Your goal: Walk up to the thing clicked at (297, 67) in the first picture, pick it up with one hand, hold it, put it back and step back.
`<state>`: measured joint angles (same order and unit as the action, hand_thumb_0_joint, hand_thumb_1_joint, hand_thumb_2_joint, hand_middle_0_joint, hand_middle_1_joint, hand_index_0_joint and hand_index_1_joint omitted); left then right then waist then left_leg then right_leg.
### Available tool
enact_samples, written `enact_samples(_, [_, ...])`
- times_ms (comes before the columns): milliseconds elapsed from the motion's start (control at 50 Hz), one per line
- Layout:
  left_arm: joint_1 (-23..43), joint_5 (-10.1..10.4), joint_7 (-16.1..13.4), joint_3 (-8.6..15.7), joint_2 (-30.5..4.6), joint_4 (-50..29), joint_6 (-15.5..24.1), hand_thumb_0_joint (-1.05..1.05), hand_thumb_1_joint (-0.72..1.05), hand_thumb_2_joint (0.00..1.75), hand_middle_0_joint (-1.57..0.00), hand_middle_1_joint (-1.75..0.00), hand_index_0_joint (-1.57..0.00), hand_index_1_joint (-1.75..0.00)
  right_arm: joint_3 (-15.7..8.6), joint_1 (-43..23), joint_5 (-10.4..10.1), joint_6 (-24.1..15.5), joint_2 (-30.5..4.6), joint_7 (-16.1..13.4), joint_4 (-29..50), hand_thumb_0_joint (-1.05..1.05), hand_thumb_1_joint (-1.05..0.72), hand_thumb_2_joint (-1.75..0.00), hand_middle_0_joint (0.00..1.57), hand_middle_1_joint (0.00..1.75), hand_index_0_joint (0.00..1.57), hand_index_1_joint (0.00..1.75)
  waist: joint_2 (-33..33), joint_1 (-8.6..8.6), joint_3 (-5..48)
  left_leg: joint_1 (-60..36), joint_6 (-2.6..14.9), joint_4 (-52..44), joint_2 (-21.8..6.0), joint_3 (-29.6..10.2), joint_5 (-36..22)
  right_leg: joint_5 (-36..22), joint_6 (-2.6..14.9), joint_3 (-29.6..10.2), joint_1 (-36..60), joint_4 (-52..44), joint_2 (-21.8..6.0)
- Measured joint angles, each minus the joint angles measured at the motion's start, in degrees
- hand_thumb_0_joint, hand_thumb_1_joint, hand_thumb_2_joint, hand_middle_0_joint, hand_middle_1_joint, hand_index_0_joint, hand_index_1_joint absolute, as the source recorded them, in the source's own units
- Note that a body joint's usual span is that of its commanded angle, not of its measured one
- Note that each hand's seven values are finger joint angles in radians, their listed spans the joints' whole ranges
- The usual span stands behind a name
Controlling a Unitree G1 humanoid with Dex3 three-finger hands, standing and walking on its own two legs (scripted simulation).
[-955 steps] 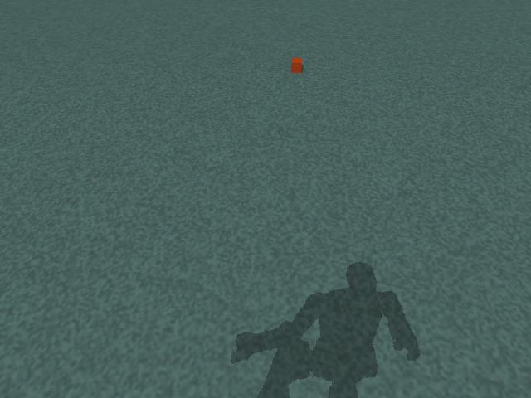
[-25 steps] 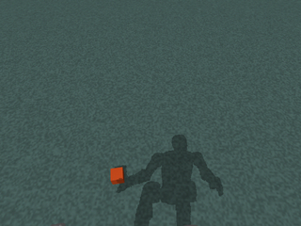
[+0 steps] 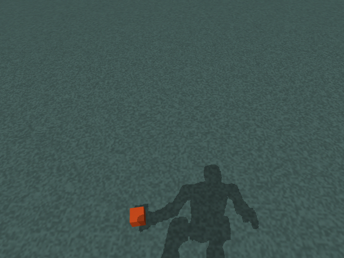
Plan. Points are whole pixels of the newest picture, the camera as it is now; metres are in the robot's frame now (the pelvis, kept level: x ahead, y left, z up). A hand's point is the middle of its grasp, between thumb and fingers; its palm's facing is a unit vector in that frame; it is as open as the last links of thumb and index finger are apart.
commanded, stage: stand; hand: left
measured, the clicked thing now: (137, 216) +0.46 +0.24 -0.74
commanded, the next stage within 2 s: walk up in 0.52 s
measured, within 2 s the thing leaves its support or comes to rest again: neither
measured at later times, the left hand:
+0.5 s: hand out of the picture +0.10 +0.25 -0.15, palm faces -0.03 -0.94 -0.35, open 7.3 cm
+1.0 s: hand out of the picture +0.06 +0.29 -0.19, palm faces -0.05 -0.92 -0.38, open 7.3 cm
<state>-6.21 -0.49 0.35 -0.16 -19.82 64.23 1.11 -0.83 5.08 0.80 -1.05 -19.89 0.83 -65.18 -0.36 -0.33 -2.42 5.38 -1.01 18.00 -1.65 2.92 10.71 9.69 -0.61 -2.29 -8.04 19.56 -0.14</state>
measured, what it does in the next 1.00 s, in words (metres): lifts its right foot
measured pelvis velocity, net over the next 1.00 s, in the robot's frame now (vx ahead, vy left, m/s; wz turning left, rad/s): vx -0.09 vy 0.02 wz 0.00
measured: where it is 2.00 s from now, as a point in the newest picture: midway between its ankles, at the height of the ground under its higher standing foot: outside the picture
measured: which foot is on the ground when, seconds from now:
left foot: down 0.00-1.00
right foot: down 0.00-0.92, up 0.94-1.00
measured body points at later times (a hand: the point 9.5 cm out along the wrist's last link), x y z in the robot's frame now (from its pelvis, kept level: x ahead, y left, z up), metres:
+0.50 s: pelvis +0.01 +0.00 +0.00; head +0.02 -0.01 +0.45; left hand +0.10 +0.30 -0.13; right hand +0.08 -0.31 -0.13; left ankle -0.01 +0.13 -0.75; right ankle +0.01 -0.13 -0.75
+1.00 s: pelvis -0.09 +0.02 -0.04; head -0.03 +0.04 +0.40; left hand +0.06 +0.34 -0.17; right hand -0.03 -0.31 -0.15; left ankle -0.01 +0.13 -0.75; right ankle -0.04 -0.12 -0.70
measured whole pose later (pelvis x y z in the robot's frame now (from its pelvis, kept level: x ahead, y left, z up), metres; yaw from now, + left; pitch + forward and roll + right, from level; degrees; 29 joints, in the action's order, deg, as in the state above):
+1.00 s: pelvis -0.09 +0.02 -0.04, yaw +0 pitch -3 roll +0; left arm -1.3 -1.3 -0.5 3.8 -23.7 51.5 -4.7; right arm -4.4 8.0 2.1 2.4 -22.0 1.3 -54.0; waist 3.0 -1.9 -11.6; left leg 24.9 2.1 43.5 0.4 2.2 15.2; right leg 28.2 1.5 -9.4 -30.5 63.0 4.7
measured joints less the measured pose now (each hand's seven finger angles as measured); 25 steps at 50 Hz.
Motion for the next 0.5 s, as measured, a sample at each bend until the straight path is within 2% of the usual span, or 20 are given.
enact_samples(500, [1.3,0.0,-0.3,0.0,-0.2,0.1,-0.4,0.00,0.91,0.90,-0.20,-0.30,-0.21,-0.30,0.1,0.4,0.0,0.4,-0.2,-0.4,-0.4,0.01,-0.91,-0.90,0.20,0.30,0.20,0.30,0.2,-0.49,-0.3,-0.9,-0.33,-0.8,-0.4,-0.4,0.1,-0.1,0.31,0.4,1.3,-1.4,0.4])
